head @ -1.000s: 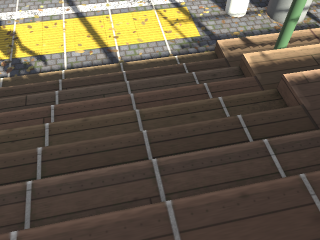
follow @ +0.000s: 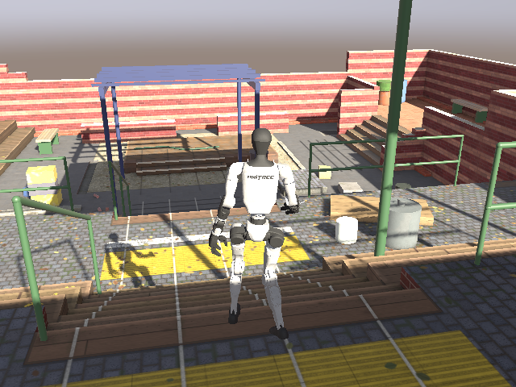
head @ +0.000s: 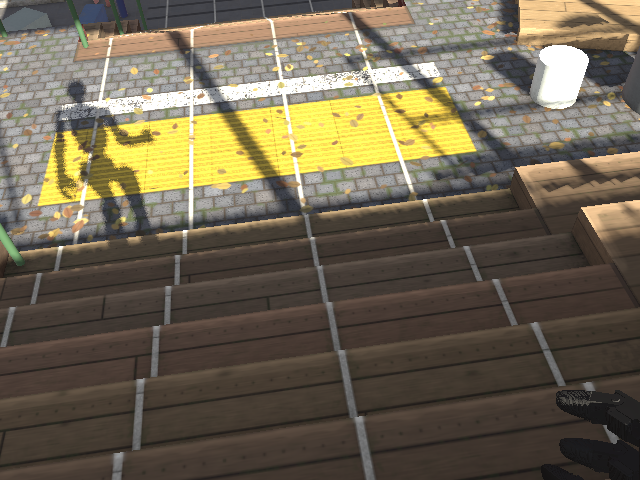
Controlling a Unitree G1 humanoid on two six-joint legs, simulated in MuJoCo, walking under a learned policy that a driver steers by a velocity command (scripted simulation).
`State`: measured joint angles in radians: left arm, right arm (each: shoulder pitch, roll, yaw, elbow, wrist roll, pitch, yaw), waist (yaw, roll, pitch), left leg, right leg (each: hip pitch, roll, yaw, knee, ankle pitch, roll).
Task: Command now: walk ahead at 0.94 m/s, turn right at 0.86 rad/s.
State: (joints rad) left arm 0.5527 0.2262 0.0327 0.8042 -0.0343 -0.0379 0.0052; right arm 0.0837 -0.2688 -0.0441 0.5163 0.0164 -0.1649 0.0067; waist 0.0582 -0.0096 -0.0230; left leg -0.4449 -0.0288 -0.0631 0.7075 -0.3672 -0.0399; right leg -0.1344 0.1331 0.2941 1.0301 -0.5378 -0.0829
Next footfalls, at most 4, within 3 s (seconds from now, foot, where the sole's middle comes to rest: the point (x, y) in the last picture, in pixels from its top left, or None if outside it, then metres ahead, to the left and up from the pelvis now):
0.36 right None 0.40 -0.19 -0.89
1.08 left None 0.58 0.21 -1.04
1.56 right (302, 394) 0.92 0.19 -1.19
1.96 left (248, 352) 1.15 0.40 -1.34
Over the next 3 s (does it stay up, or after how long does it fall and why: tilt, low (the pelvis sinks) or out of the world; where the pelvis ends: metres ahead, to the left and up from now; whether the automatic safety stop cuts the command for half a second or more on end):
stays up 0.94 0.33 -0.48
